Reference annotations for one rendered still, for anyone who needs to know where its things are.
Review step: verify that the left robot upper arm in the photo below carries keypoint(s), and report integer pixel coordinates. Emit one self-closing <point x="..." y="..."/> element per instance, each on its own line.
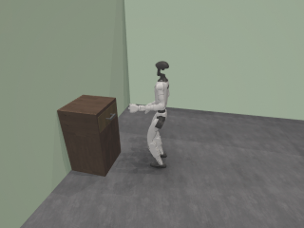
<point x="160" y="92"/>

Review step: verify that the drawer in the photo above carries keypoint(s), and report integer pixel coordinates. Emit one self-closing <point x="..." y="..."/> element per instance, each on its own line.
<point x="102" y="119"/>

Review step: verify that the left robot hand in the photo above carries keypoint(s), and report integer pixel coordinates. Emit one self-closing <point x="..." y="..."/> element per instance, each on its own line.
<point x="133" y="108"/>

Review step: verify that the robot left forearm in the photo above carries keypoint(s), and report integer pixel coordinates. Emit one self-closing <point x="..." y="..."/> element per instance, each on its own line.
<point x="152" y="107"/>

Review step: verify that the handle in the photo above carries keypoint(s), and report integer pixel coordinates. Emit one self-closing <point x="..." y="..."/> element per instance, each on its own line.
<point x="113" y="115"/>

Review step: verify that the robot right shin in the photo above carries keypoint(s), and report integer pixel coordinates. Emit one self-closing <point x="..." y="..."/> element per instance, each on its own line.
<point x="159" y="143"/>

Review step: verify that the robot left shin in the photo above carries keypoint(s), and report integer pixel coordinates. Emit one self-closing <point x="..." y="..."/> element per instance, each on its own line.
<point x="155" y="152"/>

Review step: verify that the robot shin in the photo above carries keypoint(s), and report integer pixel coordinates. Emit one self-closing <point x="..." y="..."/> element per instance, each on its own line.
<point x="159" y="143"/>
<point x="155" y="152"/>

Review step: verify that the cabinet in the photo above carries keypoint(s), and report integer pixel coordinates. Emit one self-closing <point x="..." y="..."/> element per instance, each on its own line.
<point x="90" y="151"/>

